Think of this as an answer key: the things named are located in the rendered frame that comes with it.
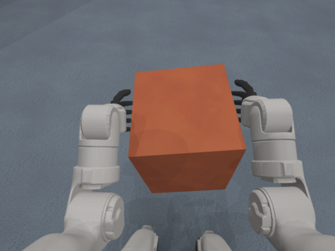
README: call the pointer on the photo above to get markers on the robot right forearm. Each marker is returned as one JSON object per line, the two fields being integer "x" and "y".
{"x": 274, "y": 149}

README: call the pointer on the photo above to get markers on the left robot hand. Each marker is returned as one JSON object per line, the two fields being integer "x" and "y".
{"x": 118, "y": 98}

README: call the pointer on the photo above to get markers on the robot left forearm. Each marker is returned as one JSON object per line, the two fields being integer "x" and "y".
{"x": 100, "y": 129}

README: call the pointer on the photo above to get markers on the left robot shin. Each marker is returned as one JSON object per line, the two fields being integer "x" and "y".
{"x": 147, "y": 227}

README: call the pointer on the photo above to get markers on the carton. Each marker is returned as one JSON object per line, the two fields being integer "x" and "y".
{"x": 185, "y": 133}

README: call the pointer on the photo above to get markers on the right robot upper arm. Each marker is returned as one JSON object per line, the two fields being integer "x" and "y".
{"x": 284, "y": 215}

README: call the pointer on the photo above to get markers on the left robot upper arm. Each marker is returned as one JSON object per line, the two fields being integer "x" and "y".
{"x": 92, "y": 220}

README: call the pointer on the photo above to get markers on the right robot thigh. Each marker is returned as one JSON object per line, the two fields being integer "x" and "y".
{"x": 212, "y": 242}

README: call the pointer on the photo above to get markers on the right robot hand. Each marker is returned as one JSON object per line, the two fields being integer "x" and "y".
{"x": 249, "y": 92}

